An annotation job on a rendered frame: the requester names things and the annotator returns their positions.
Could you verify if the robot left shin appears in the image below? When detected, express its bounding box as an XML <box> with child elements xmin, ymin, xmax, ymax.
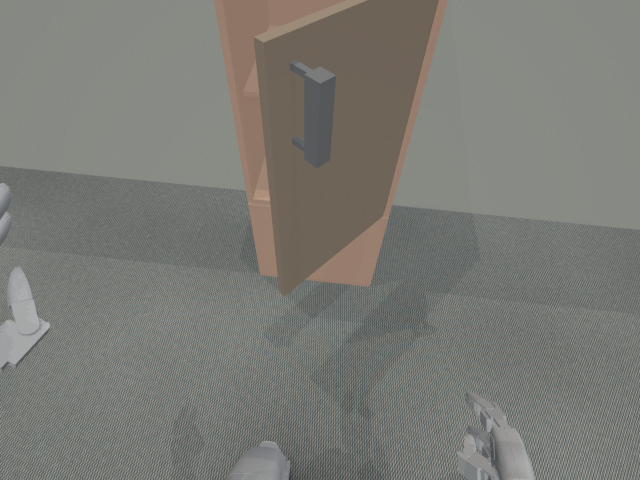
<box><xmin>259</xmin><ymin>441</ymin><xmax>281</xmax><ymax>452</ymax></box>

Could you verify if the robot left hand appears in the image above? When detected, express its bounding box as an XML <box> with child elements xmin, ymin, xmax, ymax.
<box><xmin>0</xmin><ymin>183</ymin><xmax>50</xmax><ymax>373</ymax></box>

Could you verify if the robot right hand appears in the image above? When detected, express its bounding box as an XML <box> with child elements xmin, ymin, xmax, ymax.
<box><xmin>457</xmin><ymin>392</ymin><xmax>535</xmax><ymax>480</ymax></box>

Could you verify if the cupboard door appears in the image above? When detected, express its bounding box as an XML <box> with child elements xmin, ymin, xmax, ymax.
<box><xmin>254</xmin><ymin>0</ymin><xmax>438</xmax><ymax>296</ymax></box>

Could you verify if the robot left thigh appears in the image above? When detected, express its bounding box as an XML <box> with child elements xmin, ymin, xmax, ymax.
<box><xmin>223</xmin><ymin>447</ymin><xmax>291</xmax><ymax>480</ymax></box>

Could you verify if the handle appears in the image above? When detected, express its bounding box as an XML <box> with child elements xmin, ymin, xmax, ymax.
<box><xmin>290</xmin><ymin>60</ymin><xmax>336</xmax><ymax>168</ymax></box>

